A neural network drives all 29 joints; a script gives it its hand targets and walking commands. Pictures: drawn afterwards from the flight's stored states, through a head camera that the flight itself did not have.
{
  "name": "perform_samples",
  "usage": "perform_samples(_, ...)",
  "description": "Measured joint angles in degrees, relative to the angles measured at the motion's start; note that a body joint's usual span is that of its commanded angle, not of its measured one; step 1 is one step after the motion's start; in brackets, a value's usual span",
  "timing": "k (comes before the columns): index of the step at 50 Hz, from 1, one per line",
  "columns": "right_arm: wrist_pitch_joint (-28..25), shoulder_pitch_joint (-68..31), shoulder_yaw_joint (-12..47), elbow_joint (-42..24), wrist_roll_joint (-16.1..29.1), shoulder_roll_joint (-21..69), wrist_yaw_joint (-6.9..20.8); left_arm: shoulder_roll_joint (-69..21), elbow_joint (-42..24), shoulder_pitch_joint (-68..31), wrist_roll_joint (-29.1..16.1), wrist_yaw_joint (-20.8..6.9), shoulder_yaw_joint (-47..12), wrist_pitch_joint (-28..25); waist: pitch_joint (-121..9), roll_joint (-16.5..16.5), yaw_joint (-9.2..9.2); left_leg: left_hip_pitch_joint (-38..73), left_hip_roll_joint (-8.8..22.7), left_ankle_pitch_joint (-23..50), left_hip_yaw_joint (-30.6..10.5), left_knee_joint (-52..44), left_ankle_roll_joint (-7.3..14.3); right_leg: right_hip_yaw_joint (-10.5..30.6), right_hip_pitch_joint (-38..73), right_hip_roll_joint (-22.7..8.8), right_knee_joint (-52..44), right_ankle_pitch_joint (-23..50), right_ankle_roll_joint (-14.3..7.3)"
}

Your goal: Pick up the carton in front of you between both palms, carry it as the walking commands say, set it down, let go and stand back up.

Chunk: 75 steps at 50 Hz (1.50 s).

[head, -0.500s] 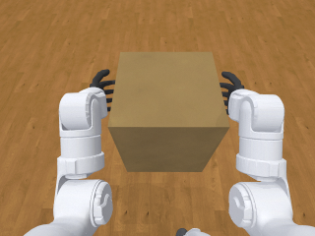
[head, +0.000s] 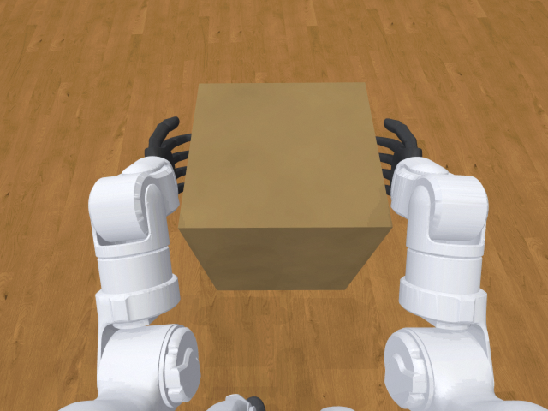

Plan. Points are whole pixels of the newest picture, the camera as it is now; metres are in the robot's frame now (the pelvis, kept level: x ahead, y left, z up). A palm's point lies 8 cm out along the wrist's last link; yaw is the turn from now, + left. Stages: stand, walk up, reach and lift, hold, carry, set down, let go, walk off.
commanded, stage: carry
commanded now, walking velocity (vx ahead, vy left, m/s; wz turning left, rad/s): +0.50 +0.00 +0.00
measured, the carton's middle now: (281, 200) +0.40 -0.01 +0.07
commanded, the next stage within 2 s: none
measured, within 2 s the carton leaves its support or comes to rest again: neither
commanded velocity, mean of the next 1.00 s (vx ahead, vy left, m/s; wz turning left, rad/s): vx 0.50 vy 0.00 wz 0.00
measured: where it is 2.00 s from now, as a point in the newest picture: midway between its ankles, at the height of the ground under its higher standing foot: (268, 147)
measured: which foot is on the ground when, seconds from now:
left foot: down 0.00-0.32, up 0.34-0.68, down 0.70-1.00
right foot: up 0.00-0.28, down 0.30-0.74, up 0.76-1.00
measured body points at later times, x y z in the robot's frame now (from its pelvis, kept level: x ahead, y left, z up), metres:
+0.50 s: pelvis +0.30 -0.04 +0.04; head +0.36 -0.04 +0.49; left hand +0.68 +0.15 +0.18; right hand +0.71 -0.16 +0.18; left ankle +0.28 +0.08 -0.59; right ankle +0.32 -0.11 -0.69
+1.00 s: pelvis +0.59 +0.00 +0.08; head +0.65 +0.00 +0.52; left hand +1.00 +0.12 +0.21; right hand +0.97 -0.19 +0.21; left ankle +0.56 +0.08 -0.66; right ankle +0.68 -0.13 -0.59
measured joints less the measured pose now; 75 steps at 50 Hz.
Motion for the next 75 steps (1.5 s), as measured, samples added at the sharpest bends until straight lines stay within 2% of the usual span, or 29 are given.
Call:
perform_samples(2,0.5,0.6,0.0,1.0,1.1,-0.6,-0.3,-0.8,1.0,-0.1,1.1,-0.1,0.3,0.8,-0.2,0.9,-1.34,3.7,0.2,-0.3,-0.7,-3.8,-0.1,0.0,-5.9,0.4,4.2,2.0,-0.4)
perform_samples(5,0.6,0.8,-0.5,0.9,2.7,-1.2,-0.7,-1.8,0.3,-0.5,2.5,-0.1,0.5,1.4,-0.2,1.6,-2.49,9.0,0.8,-0.9,-1.3,-8.6,-0.1,-0.8,-12.6,-0.3,0.1,3.5,-0.3)
perform_samples(9,0.3,-0.5,-1.1,0.4,3.8,-1.8,-0.9,-2.3,-1.7,-0.8,3.4,-0.2,0.3,1.4,-1.2,1.5,-2.97,15.2,1.4,-3.4,-2.0,-12.3,-1.0,-2.1,-17.2,-1.8,-12.9,5.4,0.3)
perform_samples(13,0.6,-2.4,-1.1,3.0,4.0,-2.6,-0.8,-1.7,-0.5,-1.3,3.6,-0.3,0.1,1.6,-3.8,1.6,-1.59,20.8,2.3,-8.3,-2.5,-12.6,-2.6,-5.0,-14.3,-1.6,-29.9,10.9,-0.1)
perform_samples(15,1.1,-3.2,-1.2,5.2,3.9,-3.6,-0.5,-1.3,2.6,-2.3,3.7,-0.3,-0.4,1.5,-4.8,1.9,0.19,21.6,3.6,-12.4,-2.2,-6.3,-3.2,-7.4,-9.6,-0.4,-36.5,14.4,-1.2)
perform_samples(16,1.1,-3.4,-1.3,6.4,3.9,-4.3,-0.2,-1.3,4.3,-2.7,3.8,-0.2,-1.0,1.1,-4.9,2.5,1.34,19.6,4.7,-11.4,-2.7,0.9,-3.2,-8.1,-9.0,0.1,-34.7,14.0,-1.6)
perform_samples(19,1.7,-3.1,-1.7,9.5,3.4,-5.0,0.6,-1.1,7.9,-2.2,3.2,0.4,-2.3,1.0,-4.7,1.6,5.18,8.8,2.2,-9.3,-7.1,27.8,-2.5,-7.8,-6.3,0.6,-33.0,9.0,-2.3)
perform_samples(20,2.1,-3.0,-1.8,9.9,3.0,-4.7,0.6,-0.9,8.2,-1.6,2.6,0.6,-2.5,1.3,-4.4,1.2,6.15,5.2,1.5,-8.4,-7.4,33.5,-2.1,-7.4,-4.8,0.5,-34.3,8.5,-2.2)
perform_samples(22,2.8,-2.9,-2.1,9.7,2.1,-3.9,0.7,-0.5,7.8,-0.6,1.1,1.2,-2.6,1.8,-3.6,0.6,7.57,-0.9,1.2,-6.1,-7.1,37.6,-1.6,-6.9,-1.7,0.4,-37.5,8.4,-1.8)
perform_samples(27,3.0,-2.9,-2.8,5.1,0.7,-2.3,0.7,-0.2,4.4,-0.7,-1.2,2.2,-1.8,1.3,-2.1,0.1,9.03,-11.2,2.7,-3.7,-5.7,29.9,-2.1,-6.2,5.3,-0.2,-43.5,6.9,-1.7)
perform_samples(32,2.5,-2.7,-3.2,2.7,0.5,-1.9,1.3,-0.3,4.4,-2.3,-1.4,2.1,-1.0,0.3,-3.7,0.0,8.43,-11.9,3.6,0.2,-3.8,11.8,-2.1,-5.5,11.5,-0.9,-46.0,2.7,-0.1)
perform_samples(34,2.3,-2.5,-3.0,3.8,0.4,-2.0,1.4,0.0,6.0,-2.7,-1.1,1.8,-1.0,0.3,-5.0,-0.5,7.43,-8.8,2.6,1.7,-1.8,4.2,-1.3,-5.1,13.9,-1.7,-45.0,-0.3,0.8)
perform_samples(36,1.6,-2.8,-2.3,6.5,0.1,-1.8,1.4,1.0,7.6,-2.7,-0.7,1.2,-1.1,0.5,-5.7,-1.5,5.67,-4.3,1.1,5.8,0.3,-0.7,-0.4,-5.1,14.0,-3.6,-37.8,-4.0,1.3)
perform_samples(37,0.9,-2.8,-1.6,8.0,-0.2,-1.5,1.4,1.6,8.4,-2.3,-0.7,0.9,-1.0,0.4,-5.7,-1.9,4.43,-3.6,0.7,4.9,0.9,1.0,-0.3,-4.0,11.9,-4.2,-30.2,-2.7,1.2)
perform_samples(40,0.7,-1.0,-0.1,10.1,-0.2,-1.1,1.1,2.0,10.6,-1.1,-0.3,0.2,-0.7,0.5,-5.2,-0.6,0.83,-0.3,0.4,-0.2,0.1,1.2,-0.2,0.2,1.4,-1.5,-4.7,-0.6,0.5)
perform_samples(42,1.0,0.7,0.4,9.3,1.0,-1.5,0.7,1.2,10.4,-0.7,0.5,0.1,-0.6,1.1,-4.4,0.0,-0.66,2.8,0.6,-0.5,-0.6,-1.9,-0.8,0.3,-5.1,-0.8,2.5,1.8,0.0)
perform_samples(45,0.9,2.0,0.4,6.9,2.8,-1.9,-0.3,-0.1,8.0,-0.3,1.7,0.2,-0.6,1.4,-3.1,0.4,-1.76,7.4,1.0,-0.8,-1.1,-6.3,-0.6,-0.4,-12.5,-1.3,1.2,3.7,0.0)
perform_samples(49,0.1,1.6,-0.2,3.9,3.9,-1.8,-0.7,-1.0,3.3,0.3,2.2,0.2,-0.5,1.1,-2.7,0.5,-2.19,12.7,1.5,-2.7,-1.7,-10.2,-1.1,-1.7,-17.7,-2.6,-10.1,4.9,0.7)
perform_samples(52,0.1,0.5,-0.3,2.7,4.1,-1.9,-0.7,-1.0,0.7,0.5,2.2,0.2,-0.6,1.2,-3.6,0.7,-1.77,16.6,1.9,-5.3,-2.0,-11.5,-2.2,-3.0,-17.0,-2.9,-22.2,8.3,0.7)
perform_samples(55,0.8,-1.0,-0.4,3.7,4.1,-2.6,-0.6,-0.7,1.5,-0.3,2.1,0.1,-0.8,1.4,-5.2,1.5,-0.18,19.8,3.2,-10.0,-2.2,-9.0,-3.5,-6.2,-11.5,-1.5,-34.3,11.6,-0.2)
perform_samples(56,1.1,-1.5,-0.5,4.5,4.1,-3.3,-0.5,-0.6,2.9,-1.1,2.2,0.1,-1.1,1.2,-5.6,1.9,0.66,19.6,4.1,-12.1,-2.3,-4.9,-3.7,-7.2,-9.3,-0.8,-36.5,14.6,-0.8)
perform_samples(57,1.2,-1.8,-0.5,5.3,4.2,-4.1,-0.3,-0.7,4.5,-1.6,2.4,0.4,-1.8,0.8,-5.7,2.6,1.65,17.7,5.1,-11.3,-2.8,1.8,-3.6,-7.9,-8.8,-0.3,-34.7,14.5,-1.3)
perform_samples(60,2.0,-2.0,-1.1,8.5,3.9,-5.0,0.4,-0.8,8.0,-1.6,2.4,0.9,-3.0,0.9,-5.7,1.6,5.06,7.4,2.6,-9.5,-7.0,27.4,-2.8,-7.4,-6.1,0.0,-33.3,9.1,-1.8)
perform_samples(61,2.4,-2.1,-1.3,9.2,3.5,-4.8,0.5,-0.6,8.5,-1.1,2.0,1.0,-3.2,1.2,-5.6,1.2,5.9,4.0,1.9,-8.6,-7.2,32.9,-2.4,-7.0,-4.7,0.0,-34.5,8.4,-1.8)
perform_samples(63,3.2,-2.4,-1.5,9.8,2.6,-4.2,0.5,-0.2,8.4,-0.2,0.9,1.4,-3.2,1.7,-5.1,0.8,7.12,-2.0,1.6,-6.4,-6.8,37.1,-2.0,-6.5,-1.6,-0.2,-37.5,8.4,-1.3)
perform_samples(66,3.6,-2.8,-1.8,8.3,1.6,-3.3,0.5,0.3,7.0,0.0,-0.6,1.9,-2.7,1.9,-4.2,0.6,8.17,-8.8,2.4,-4.1,-6.1,34.8,-2.1,-5.9,2.7,-0.5,-41.4,7.7,-1.4)
perform_samples(69,3.5,-3.2,-2.1,6.1,1.0,-2.8,0.5,0.4,5.8,-0.9,-1.3,2.2,-2.0,1.5,-4.2,0.6,8.48,-13.0,3.5,-2.6,-5.3,27.4,-2.6,-5.6,6.7,-0.7,-44.2,6.4,-1.1)
perform_samples(73,3.2,-3.1,-2.6,6.2,0.6,-2.6,0.6,0.4,7.7,-2.3,-1.1,2.1,-1.6,0.9,-6.1,0.5,8.0,-12.7,4.2,1.3,-3.7,12.9,-2.4,-5.1,11.9,-1.1,-46.3,3.0,0.3)
perform_samples(75,3.0,-2.9,-2.6,7.8,0.5,-2.8,0.7,0.5,9.7,-2.6,-0.7,1.8,-1.8,0.8,-7.4,0.0,7.18,-9.9,3.5,2.2,-1.9,5.8,-1.7,-4.8,14.5,-1.8,-45.9,0.3,1.3)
